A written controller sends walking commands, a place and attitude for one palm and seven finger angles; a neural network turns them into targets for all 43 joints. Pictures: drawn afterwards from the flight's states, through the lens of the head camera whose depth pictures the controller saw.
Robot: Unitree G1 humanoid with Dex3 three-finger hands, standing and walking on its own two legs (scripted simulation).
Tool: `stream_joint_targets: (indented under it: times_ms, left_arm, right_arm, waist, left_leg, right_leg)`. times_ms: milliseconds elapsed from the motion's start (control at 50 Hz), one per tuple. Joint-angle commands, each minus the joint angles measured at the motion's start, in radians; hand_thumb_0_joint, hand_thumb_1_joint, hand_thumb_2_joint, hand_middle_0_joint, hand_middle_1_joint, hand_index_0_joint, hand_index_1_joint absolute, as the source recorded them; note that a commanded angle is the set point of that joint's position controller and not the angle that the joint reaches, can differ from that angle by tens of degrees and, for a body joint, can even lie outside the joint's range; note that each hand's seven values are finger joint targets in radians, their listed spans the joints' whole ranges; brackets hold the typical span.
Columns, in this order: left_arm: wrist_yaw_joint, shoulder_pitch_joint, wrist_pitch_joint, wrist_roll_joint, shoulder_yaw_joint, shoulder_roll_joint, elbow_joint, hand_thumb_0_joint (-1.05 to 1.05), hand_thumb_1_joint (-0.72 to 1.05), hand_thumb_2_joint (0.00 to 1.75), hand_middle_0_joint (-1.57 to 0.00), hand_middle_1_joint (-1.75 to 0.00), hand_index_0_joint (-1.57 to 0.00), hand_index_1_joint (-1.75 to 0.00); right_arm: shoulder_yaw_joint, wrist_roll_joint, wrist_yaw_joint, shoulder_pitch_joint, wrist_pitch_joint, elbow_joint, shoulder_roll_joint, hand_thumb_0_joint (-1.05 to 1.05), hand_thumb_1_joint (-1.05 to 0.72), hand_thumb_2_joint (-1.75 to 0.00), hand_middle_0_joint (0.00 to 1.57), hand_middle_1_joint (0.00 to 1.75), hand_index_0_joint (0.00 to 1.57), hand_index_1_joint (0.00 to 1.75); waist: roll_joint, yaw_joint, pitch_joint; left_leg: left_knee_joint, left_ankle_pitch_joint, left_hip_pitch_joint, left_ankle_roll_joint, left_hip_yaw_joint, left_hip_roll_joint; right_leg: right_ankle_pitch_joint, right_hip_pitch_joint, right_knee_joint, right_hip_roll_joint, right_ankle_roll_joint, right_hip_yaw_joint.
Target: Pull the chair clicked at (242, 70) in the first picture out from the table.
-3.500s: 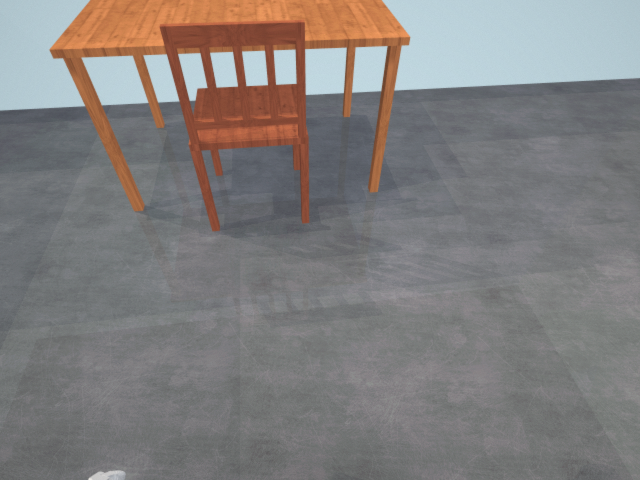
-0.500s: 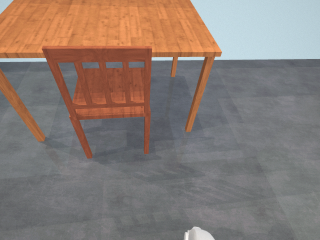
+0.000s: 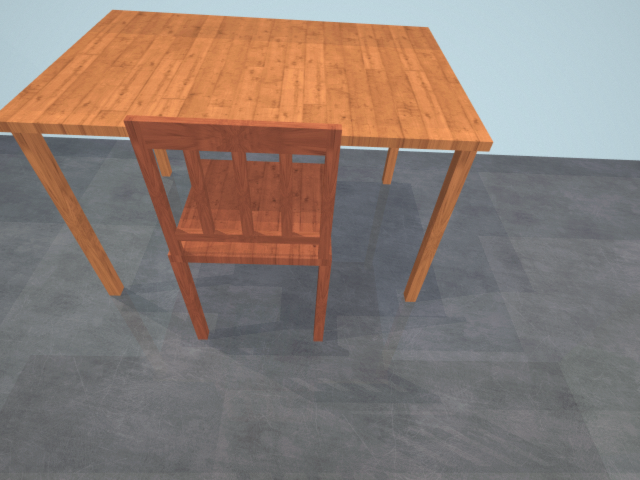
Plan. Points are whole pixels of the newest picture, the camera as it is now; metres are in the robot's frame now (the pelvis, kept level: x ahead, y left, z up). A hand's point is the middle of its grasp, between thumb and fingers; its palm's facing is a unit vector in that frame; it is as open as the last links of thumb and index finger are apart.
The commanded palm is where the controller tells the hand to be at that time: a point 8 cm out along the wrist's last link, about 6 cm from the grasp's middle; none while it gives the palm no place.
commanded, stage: take the last steps up to it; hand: left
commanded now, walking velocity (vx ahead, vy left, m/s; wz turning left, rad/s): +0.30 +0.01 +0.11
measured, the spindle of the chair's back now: (243, 195) +0.71 +0.21 -0.11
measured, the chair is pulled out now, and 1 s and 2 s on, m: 0.00 0.00 0.00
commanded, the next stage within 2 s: come to a stop and stand still in 0.76 s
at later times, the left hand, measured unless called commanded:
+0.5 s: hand out of the picture +0.14 +0.16 -0.16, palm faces +0.06 -0.97 -0.22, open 7.4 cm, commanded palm none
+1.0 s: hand (226, 458) +0.19 +0.15 -0.18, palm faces +0.17 -0.98 -0.13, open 7.4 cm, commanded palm none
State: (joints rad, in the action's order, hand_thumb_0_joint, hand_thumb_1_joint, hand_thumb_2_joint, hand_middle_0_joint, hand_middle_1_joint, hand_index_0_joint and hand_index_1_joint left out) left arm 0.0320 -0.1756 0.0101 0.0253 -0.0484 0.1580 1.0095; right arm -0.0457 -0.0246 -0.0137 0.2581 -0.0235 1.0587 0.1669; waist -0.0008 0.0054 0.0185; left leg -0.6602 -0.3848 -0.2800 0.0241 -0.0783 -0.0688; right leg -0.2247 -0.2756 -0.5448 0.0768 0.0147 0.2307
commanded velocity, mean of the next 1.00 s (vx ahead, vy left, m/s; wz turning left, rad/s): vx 0.15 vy -0.02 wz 0.05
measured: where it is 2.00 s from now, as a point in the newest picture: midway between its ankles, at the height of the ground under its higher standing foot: outside the picture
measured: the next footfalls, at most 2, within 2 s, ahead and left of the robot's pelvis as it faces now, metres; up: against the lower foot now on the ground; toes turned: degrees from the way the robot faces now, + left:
right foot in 0.48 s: +0.20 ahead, -0.12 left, +0.00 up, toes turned -5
left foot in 0.90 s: +0.33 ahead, +0.09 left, +0.00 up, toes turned +10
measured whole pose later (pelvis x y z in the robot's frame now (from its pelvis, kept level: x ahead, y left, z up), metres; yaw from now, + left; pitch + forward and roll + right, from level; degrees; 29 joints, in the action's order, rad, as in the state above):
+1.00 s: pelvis +0.26 +0.00 +0.00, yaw +3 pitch -1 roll +0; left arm 0.05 -0.34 0.00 0.01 -0.02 0.13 1.15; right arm 0.00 -0.02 -0.03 0.11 0.04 1.05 0.11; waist -0.06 -0.06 0.07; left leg -0.54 -0.24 -0.29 -0.07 -0.13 -0.01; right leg -0.53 -0.18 -0.73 0.04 -0.02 0.07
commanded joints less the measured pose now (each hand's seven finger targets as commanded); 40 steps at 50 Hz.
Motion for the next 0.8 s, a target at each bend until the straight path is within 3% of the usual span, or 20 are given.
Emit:
stream_joint_targets:
  times_ms: [0, 20, 40, 60, 80, 120, 220, 280, 340, 380, 420, 440, 460, 480, 500, 520, 540, 600, 700, 780]
  left_arm:
    - [-0.021, -0.013, 0.001, -0.014, -0.013, 0.053, -0.088, 0.00, 0.90, 0.90, -0.20, -0.30, -0.20, -0.30]
    - [-0.024, 0.056, 0.001, 0.005, -0.017, 0.070, -0.105, 0.00, 0.90, 0.90, -0.20, -0.30, -0.20, -0.30]
    - [-0.032, 0.046, -0.003, 0.009, -0.023, 0.075, -0.095, 0.00, 0.90, 0.90, -0.20, -0.30, -0.20, -0.30]
    - [-0.040, -0.004, -0.011, 0.009, -0.023, 0.078, -0.072, 0.00, 0.90, 0.90, -0.20, -0.30, -0.20, -0.30]
    - [-0.048, -0.042, -0.018, 0.008, -0.021, 0.082, -0.048, 0.00, 0.90, 0.90, -0.20, -0.30, -0.20, -0.30]
    - [-0.049, -0.089, -0.021, 0.004, -0.016, 0.076, -0.024, 0.00, 0.90, 0.90, -0.20, -0.30, -0.20, -0.30]
    - [-0.047, -0.050, -0.026, 0.001, -0.007, 0.068, -0.027, 0.00, 0.90, 0.90, -0.20, -0.30, -0.20, -0.30]
    - [-0.048, -0.006, -0.029, -0.002, -0.005, 0.062, -0.037, 0.00, 0.90, 0.90, -0.20, -0.30, -0.20, -0.30]
    - [-0.049, -0.001, -0.035, -0.004, -0.003, 0.046, -0.039, 0.00, 0.90, 0.90, -0.20, -0.30, -0.20, -0.30]
    - [-0.048, -0.061, -0.040, -0.005, -0.008, 0.048, -0.019, 0.00, 0.90, 0.90, -0.20, -0.30, -0.20, -0.30]
    - [-0.042, -0.207, -0.052, 0.001, -0.019, 0.066, 0.033, 0.00, 0.90, 0.90, -0.20, -0.30, -0.20, -0.30]
    - [-0.034, -0.329, -0.066, 0.007, -0.031, 0.133, 0.064, 0.00, 0.90, 0.90, -0.20, -0.30, -0.20, -0.30]
    - [-0.026, -0.422, -0.072, 0.002, -0.048, 0.222, 0.083, 0.00, 0.90, 0.90, -0.20, -0.30, -0.20, -0.30]
    - [-0.018, -0.436, -0.071, -0.011, -0.049, 0.228, 0.080, 0.00, 0.90, 0.90, -0.20, -0.30, -0.20, -0.30]
    - [-0.015, -0.350, -0.069, -0.011, -0.043, 0.185, 0.065, 0.00, 0.90, 0.90, -0.20, -0.30, -0.20, -0.30]
    - [-0.010, -0.277, -0.071, -0.009, -0.032, 0.139, 0.046, 0.00, 0.90, 0.90, -0.20, -0.30, -0.20, -0.30]
    - [-0.008, -0.228, -0.077, -0.006, -0.019, 0.097, 0.033, 0.00, 0.90, 0.90, -0.20, -0.30, -0.20, -0.30]
    - [-0.005, -0.205, -0.090, -0.002, -0.003, 0.059, 0.033, 0.00, 0.90, 0.90, -0.20, -0.30, -0.20, -0.30]
    - [-0.008, -0.237, -0.094, -0.003, -0.002, 0.089, 0.058, 0.00, 0.90, 0.90, -0.20, -0.30, -0.20, -0.30]
    - [-0.005, -0.274, -0.084, -0.002, -0.003, 0.099, 0.089, 0.00, 0.90, 0.90, -0.20, -0.30, -0.20, -0.30]
  right_arm:
    - [-0.028, -0.020, 0.000, 0.245, 0.026, -0.014, 0.168, 0.00, -0.90, -0.90, 0.20, 0.30, 0.20, 0.30]
    - [-0.034, -0.018, -0.005, 0.219, 0.032, -0.021, 0.187, 0.00, -0.90, -0.90, 0.20, 0.30, 0.20, 0.30]
    - [-0.024, -0.012, -0.011, 0.166, 0.036, -0.032, 0.161, 0.00, -0.90, -0.90, 0.20, 0.30, 0.20, 0.30]
    - [-0.013, -0.008, -0.014, 0.115, 0.047, -0.046, 0.135, 0.00, -0.90, -0.90, 0.20, 0.30, 0.20, 0.30]
    - [-0.004, -0.002, -0.017, 0.099, 0.061, -0.048, 0.112, 0.00, -0.90, -0.90, 0.20, 0.30, 0.20, 0.30]
    - [-0.006, 0.002, -0.018, 0.114, 0.075, -0.043, 0.115, 0.00, -0.90, -0.90, 0.20, 0.30, 0.20, 0.30]
    - [-0.012, 0.006, -0.020, 0.201, 0.085, 0.000, 0.115, 0.00, -0.90, -0.90, 0.20, 0.30, 0.20, 0.30]
    - [-0.014, 0.003, -0.018, 0.219, 0.083, 0.024, 0.110, 0.00, -0.90, -0.90, 0.20, 0.30, 0.20, 0.30]
    - [-0.019, -0.002, -0.015, 0.204, 0.079, 0.035, 0.123, 0.00, -0.90, -0.90, 0.20, 0.30, 0.20, 0.30]
    - [-0.021, -0.001, -0.013, 0.169, 0.076, 0.038, 0.119, 0.00, -0.90, -0.90, 0.20, 0.30, 0.20, 0.30]
    - [-0.017, 0.004, -0.012, 0.146, 0.074, 0.039, 0.096, 0.00, -0.90, -0.90, 0.20, 0.30, 0.20, 0.30]
    - [-0.008, 0.014, -0.006, 0.151, 0.078, 0.028, 0.058, 0.00, -0.90, -0.90, 0.20, 0.30, 0.20, 0.30]
    - [0.002, 0.018, 0.003, 0.152, 0.083, -0.006, 0.016, 0.00, -0.90, -0.90, 0.20, 0.30, 0.20, 0.30]
    - [-0.007, 0.013, 0.005, 0.117, 0.069, -0.024, 0.059, 0.00, -0.90, -0.90, 0.20, 0.30, 0.20, 0.30]
    - [-0.015, 0.010, 0.009, 0.068, 0.070, -0.024, 0.052, 0.00, -0.90, -0.90, 0.20, 0.30, 0.20, 0.30]
    - [-0.016, 0.008, 0.012, 0.047, 0.071, -0.023, 0.050, 0.00, -0.90, -0.90, 0.20, 0.30, 0.20, 0.30]
    - [-0.016, 0.003, 0.017, 0.052, 0.066, -0.011, 0.031, 0.00, -0.90, -0.90, 0.20, 0.30, 0.20, 0.30]
    - [-0.010, -0.001, 0.018, 0.106, 0.048, 0.013, -0.005, 0.00, -0.90, -0.90, 0.20, 0.30, 0.20, 0.30]
    - [-0.003, 0.005, 0.026, 0.009, 0.046, -0.026, -0.004, 0.00, -0.90, -0.90, 0.20, 0.30, 0.20, 0.30]
    - [0.003, 0.005, 0.027, -0.080, 0.059, -0.049, -0.002, 0.00, -0.90, -0.90, 0.20, 0.30, 0.20, 0.30]
  waist:
    - [0.327, 0.065, 0.116]
    - [0.346, 0.081, 0.190]
    - [0.255, 0.049, 0.215]
    - [0.192, 0.018, 0.189]
    - [0.136, 0.003, 0.141]
    - [0.123, 0.001, 0.069]
    - [0.087, 0.034, 0.054]
    - [0.103, 0.049, 0.088]
    - [0.116, 0.042, 0.110]
    - [0.091, 0.010, 0.098]
    - [0.024, -0.054, 0.057]
    - [-0.136, -0.100, -0.001]
    - [-0.342, -0.112, -0.049]
    - [-0.315, -0.114, -0.051]
    - [-0.232, -0.091, 0.015]
    - [-0.118, -0.063, 0.072]
    - [-0.056, -0.034, 0.084]
    - [-0.093, 0.015, 0.073]
    - [-0.093, -0.001, 0.053]
    - [-0.096, -0.041, 0.042]
  left_leg:
    - [0.524, -0.362, 0.075, -0.150, 0.461, -0.271]
    - [0.618, -0.450, -0.015, -0.209, 0.571, -0.316]
    - [0.616, -0.410, -0.034, -0.212, 0.530, -0.287]
    - [0.580, -0.288, 0.009, -0.197, 0.433, -0.245]
    - [0.553, -0.169, 0.053, -0.181, 0.354, -0.210]
    - [0.521, 0.016, 0.143, -0.176, 0.251, -0.167]
    - [0.498, 0.197, 0.288, -0.230, 0.236, -0.195]
    - [0.494, 0.205, 0.268, -0.240, 0.228, -0.208]
    - [0.466, 0.204, 0.197, -0.228, 0.210, -0.206]
    - [0.415, 0.177, 0.130, -0.207, 0.185, -0.190]
    - [0.238, 0.120, 0.014, -0.150, 0.119, -0.112]
    - [-0.006, 0.047, -0.121, -0.105, 0.024, -0.020]
    - [-0.286, -0.177, -0.302, -0.077, -0.034, 0.081]
    - [-0.452, -0.192, -0.323, -0.087, 0.055, 0.055]
    - [-0.534, -0.095, -0.358, -0.088, 0.085, 0.016]
    - [-0.540, -0.014, -0.359, -0.085, 0.094, -0.020]
    - [-0.511, 0.055, -0.313, -0.074, 0.093, -0.034]
    - [-0.413, 0.112, -0.245, -0.042, 0.055, -0.033]
    - [-0.181, 0.145, -0.223, -0.023, 0.002, -0.019]
    - [-0.030, 0.141, -0.151, -0.032, -0.024, 0.011]
  right_leg:
    - [-0.344, -0.322, -0.193, -0.030, -0.029, -0.027]
    - [-0.309, -0.351, -0.379, -0.020, -0.014, -0.115]
    - [-0.238, -0.374, -0.485, -0.002, -0.004, -0.176]
    - [-0.172, -0.378, -0.519, 0.012, -0.005, -0.192]
    - [-0.112, -0.357, -0.526, 0.017, -0.010, -0.193]
    - [-0.057, -0.338, -0.511, 0.019, -0.026, -0.187]
    - [-0.071, -0.372, -0.378, 0.029, -0.040, -0.179]
    - [-0.094, -0.336, -0.266, 0.034, -0.035, -0.167]
    - [-0.108, -0.235, -0.161, 0.018, -0.025, -0.141]
    - [-0.061, -0.104, -0.079, -0.007, -0.015, -0.124]
    - [0.012, 0.147, 0.065, -0.025, -0.002, -0.122]
    - [-0.086, 0.314, 0.139, 0.119, 0.048, -0.315]
    - [-0.106, 0.420, 0.302, 0.328, 0.141, -0.647]
    - [-0.204, 0.344, 0.381, 0.363, 0.171, -0.732]
    - [-0.271, 0.256, 0.403, 0.344, 0.187, -0.689]
    - [-0.258, 0.169, 0.399, 0.319, 0.184, -0.597]
    - [-0.139, 0.103, 0.390, 0.268, 0.159, -0.475]
    - [0.182, 0.056, 0.370, 0.205, 0.139, -0.281]
    - [0.389, 0.129, 0.338, 0.188, 0.149, -0.212]
    - [0.461, 0.179, 0.285, 0.193, 0.141, -0.217]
